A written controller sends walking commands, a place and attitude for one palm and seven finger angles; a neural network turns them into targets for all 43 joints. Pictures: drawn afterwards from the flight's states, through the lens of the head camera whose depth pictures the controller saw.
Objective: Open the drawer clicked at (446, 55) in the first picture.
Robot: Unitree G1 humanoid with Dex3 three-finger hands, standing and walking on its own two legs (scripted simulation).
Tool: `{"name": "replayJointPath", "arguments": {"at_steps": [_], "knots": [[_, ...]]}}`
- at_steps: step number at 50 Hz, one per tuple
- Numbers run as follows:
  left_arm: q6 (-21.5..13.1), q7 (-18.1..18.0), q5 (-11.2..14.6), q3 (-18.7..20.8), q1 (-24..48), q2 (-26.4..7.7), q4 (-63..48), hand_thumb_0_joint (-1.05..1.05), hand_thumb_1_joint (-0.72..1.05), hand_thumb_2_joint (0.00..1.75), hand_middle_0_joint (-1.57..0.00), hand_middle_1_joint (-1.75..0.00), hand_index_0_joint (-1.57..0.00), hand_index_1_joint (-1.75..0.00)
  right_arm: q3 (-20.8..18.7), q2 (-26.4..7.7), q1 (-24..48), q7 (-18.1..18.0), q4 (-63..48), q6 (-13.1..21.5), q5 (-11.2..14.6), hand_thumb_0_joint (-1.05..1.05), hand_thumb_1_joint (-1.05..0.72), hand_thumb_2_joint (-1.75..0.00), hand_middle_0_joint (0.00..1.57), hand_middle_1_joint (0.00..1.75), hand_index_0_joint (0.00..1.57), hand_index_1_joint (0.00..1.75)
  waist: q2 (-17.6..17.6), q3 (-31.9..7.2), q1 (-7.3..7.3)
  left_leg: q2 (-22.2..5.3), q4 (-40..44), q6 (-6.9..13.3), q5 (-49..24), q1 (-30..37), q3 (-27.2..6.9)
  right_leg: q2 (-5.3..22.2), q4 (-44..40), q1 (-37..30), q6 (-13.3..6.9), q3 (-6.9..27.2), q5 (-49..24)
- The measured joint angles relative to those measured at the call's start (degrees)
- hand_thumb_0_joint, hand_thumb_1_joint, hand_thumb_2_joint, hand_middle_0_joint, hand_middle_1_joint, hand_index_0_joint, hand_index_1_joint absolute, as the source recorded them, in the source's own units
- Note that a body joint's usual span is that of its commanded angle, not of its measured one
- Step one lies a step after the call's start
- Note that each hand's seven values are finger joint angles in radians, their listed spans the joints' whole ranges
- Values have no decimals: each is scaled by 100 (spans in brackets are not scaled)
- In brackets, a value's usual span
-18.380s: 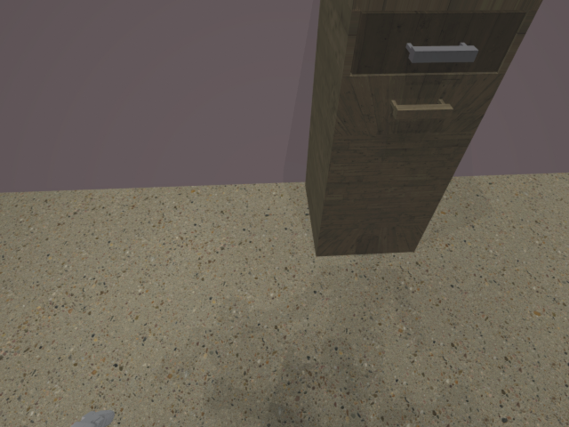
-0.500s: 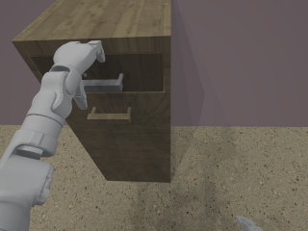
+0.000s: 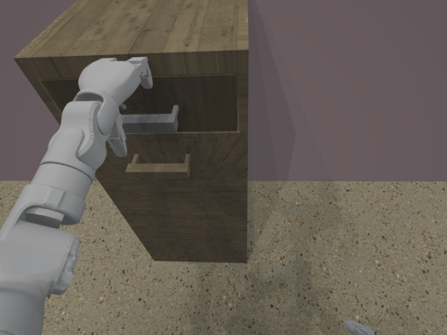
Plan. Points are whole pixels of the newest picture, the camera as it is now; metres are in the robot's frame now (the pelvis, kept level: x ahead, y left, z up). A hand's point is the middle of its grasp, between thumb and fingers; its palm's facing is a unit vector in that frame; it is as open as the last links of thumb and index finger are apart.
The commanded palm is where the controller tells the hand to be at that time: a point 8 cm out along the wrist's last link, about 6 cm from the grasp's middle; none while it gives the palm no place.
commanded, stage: lower the fingers behind the handle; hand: left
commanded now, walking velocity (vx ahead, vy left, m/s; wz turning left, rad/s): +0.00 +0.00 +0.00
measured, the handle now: (142, 116) +0.51 +0.19 +0.12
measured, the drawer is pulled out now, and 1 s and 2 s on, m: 0.00 0.00 0.00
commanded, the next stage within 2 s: close the thumb around the handle in 1.70 s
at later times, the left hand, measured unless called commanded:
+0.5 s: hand (130, 125) +0.45 +0.19 +0.15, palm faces -0.02 -0.01 -1.00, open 13.8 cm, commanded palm +0.43 +0.20 +0.22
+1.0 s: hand (132, 137) +0.45 +0.19 +0.12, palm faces -0.01 -0.02 -1.00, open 13.9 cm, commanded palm +0.42 +0.20 +0.18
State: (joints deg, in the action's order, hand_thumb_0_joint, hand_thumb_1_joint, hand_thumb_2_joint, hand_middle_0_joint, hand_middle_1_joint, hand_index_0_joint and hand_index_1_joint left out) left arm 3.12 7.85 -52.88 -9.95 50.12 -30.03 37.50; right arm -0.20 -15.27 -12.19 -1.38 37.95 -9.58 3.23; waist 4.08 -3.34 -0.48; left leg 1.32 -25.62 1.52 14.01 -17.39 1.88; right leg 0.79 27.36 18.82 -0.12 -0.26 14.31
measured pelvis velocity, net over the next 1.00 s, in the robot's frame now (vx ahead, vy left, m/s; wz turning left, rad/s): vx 0.00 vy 0.00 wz -0.01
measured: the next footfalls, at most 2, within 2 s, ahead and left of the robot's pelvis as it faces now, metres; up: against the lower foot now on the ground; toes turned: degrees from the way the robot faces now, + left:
none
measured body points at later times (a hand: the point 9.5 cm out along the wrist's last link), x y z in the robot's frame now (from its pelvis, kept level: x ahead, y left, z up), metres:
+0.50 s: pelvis +0.00 -0.01 +0.00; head +0.04 -0.03 +0.45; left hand +0.44 +0.19 +0.21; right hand +0.13 -0.26 -0.13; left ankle -0.02 +0.10 -0.74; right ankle -0.01 -0.12 -0.74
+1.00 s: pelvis +0.00 +0.00 +0.00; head +0.04 -0.03 +0.44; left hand +0.44 +0.19 +0.18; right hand +0.11 -0.26 -0.14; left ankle -0.02 +0.10 -0.74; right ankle -0.01 -0.12 -0.74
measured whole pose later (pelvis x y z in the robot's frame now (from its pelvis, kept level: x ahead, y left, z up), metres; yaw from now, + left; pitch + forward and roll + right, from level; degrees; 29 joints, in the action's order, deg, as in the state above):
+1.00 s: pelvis +0.00 +0.00 +0.00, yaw +0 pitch +8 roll +0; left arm -2.4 1.1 -54.5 -8.1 41.3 -28.4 36.4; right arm -1.8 -14.9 -13.6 -1.7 38.3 -9.9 2.4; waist 3.2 -3.8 0.0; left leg 0.5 -29.2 1.1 16.1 -20.6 2.0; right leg 0.0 30.2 21.9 -0.6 -0.1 15.9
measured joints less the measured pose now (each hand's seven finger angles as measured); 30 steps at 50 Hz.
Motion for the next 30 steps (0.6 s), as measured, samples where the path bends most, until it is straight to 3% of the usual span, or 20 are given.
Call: {"name": "replayJointPath", "arguments": {"at_steps": [9, 20, 30], "knots": [[-301, 49, 77, 3, -276, 98, -384, 0, -49, 30, -32, -120, -32, -120, -19, -16, -52, -5, -48, -14, -21, 1, -91, -90, 20, 30, 20, 30, -21, 14, 53, -11, -20, -7, 38, 17, 8, -11, 22, -12, -8, 8, 36], [-158, -181, -13, 30, -500, 91, -327, 0, -49, 30, -32, -120, -32, -120, -45, -2, 11, -5, -13, -22, -24, 1, -91, -90, 20, 30, 20, 30, -28, 7, 83, -40, -73, -30, 68, -45, -4, -39, 62, 42, -31, -5, 60], [-409, -306, 10, 32, -623, 165, -308, 0, -49, 30, -32, -120, -32, -120, -74, 1, -5, -44, -6, 1, -42, 1, -91, -90, 20, 30, 20, 30, -47, -11, 83, -52, -176, -43, 128, -114, -24, -49, 144, 97, -44, -26, 115]]}}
